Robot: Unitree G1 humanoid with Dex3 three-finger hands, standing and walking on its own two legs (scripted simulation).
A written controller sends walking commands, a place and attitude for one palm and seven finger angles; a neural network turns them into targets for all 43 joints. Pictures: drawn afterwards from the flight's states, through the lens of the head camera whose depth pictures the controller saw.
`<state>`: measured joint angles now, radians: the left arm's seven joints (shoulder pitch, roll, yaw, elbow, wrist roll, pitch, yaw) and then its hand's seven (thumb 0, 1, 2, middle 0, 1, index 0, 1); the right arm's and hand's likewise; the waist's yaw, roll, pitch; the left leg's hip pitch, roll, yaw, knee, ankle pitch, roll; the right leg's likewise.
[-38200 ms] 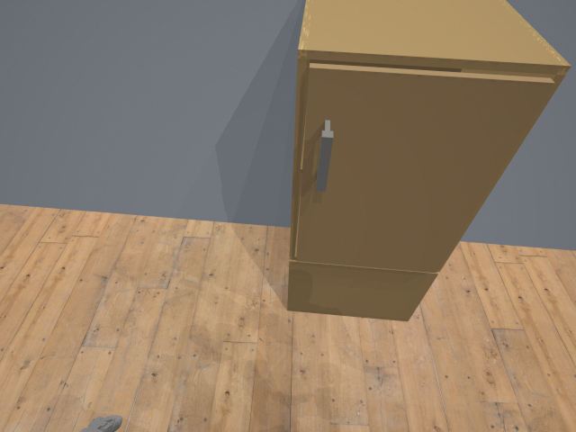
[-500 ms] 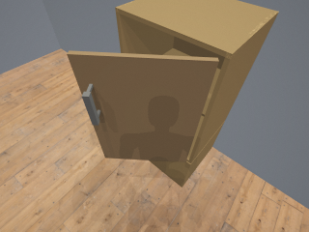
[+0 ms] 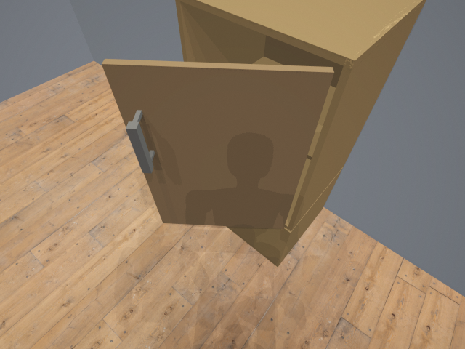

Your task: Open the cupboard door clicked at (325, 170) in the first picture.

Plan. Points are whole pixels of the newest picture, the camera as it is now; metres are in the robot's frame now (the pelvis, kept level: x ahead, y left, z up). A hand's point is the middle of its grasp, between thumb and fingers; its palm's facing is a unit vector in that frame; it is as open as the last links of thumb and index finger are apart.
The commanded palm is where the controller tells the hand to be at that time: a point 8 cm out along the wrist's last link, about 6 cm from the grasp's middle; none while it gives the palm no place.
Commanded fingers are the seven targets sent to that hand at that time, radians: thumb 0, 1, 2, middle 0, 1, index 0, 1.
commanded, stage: come to a stop and stand still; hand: left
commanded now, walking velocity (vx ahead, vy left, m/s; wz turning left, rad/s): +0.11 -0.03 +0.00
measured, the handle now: (143, 142) +0.50 +0.24 +0.03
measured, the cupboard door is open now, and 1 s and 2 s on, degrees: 38 38 38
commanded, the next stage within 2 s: look again from close up in 0.88 s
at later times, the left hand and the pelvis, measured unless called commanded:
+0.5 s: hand out of the picture -0.02 +0.16 -0.18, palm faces +0.06 -0.98 -0.17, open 7.4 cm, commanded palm none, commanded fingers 0.00 0.90 0.90 -0.20 -0.30 -0.20 -0.30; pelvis +0.01 +0.00 +0.00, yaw +1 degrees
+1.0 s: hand out of the picture +0.02 +0.16 -0.18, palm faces +0.08 -0.98 -0.19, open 7.4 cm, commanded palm none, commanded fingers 0.00 0.90 0.90 -0.20 -0.30 -0.20 -0.30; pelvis +0.03 -0.01 +0.00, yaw +1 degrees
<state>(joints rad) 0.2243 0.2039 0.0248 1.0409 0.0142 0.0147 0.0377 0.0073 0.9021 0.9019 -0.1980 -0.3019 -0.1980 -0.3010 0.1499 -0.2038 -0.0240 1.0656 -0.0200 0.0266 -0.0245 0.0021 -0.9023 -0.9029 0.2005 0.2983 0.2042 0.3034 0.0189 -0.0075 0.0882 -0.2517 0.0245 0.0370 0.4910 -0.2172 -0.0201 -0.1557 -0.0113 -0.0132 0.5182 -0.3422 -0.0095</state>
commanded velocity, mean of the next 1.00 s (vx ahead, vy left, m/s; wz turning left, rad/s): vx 0.03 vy -0.01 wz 0.00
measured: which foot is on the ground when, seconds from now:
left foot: down 0.00-1.00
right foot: down 0.00-1.00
